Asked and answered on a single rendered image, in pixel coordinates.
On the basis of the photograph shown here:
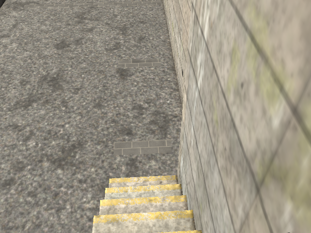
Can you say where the stairs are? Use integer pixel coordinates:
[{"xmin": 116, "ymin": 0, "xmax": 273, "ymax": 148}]
[{"xmin": 92, "ymin": 175, "xmax": 202, "ymax": 233}]

